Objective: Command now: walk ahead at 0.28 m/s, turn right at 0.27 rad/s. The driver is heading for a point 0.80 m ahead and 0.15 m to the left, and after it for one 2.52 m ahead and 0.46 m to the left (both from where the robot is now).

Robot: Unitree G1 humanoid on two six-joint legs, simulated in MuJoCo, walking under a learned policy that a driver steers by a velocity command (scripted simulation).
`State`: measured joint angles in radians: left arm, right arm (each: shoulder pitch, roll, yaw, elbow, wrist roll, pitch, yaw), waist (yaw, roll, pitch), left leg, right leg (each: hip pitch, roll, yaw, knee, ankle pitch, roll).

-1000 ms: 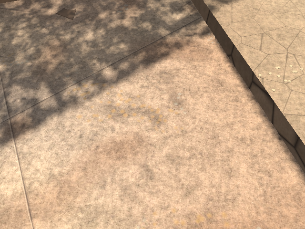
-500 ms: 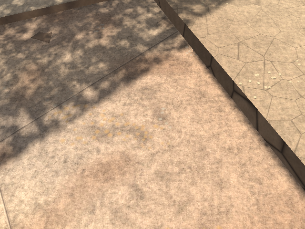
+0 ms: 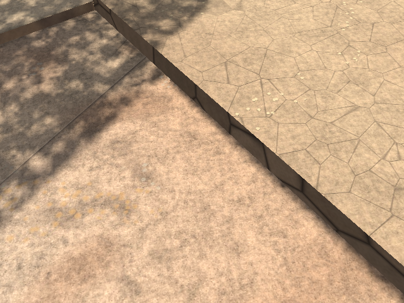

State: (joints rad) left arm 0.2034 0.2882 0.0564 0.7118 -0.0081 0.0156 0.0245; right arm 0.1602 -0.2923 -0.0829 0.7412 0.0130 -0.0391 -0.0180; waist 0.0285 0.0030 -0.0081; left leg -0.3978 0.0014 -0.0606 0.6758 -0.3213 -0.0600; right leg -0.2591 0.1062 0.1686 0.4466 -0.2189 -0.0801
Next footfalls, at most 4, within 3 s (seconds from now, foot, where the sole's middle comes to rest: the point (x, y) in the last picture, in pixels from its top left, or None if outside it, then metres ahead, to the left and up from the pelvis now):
0.08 left None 0.06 0.14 -0.78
0.52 right None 0.37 -0.13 -0.78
1.04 left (175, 261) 0.64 0.17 -0.78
1.50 right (200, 190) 0.93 0.09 -0.78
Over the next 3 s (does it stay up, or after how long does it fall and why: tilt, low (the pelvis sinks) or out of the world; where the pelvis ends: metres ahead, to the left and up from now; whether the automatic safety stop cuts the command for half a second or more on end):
stays up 0.77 0.19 0.00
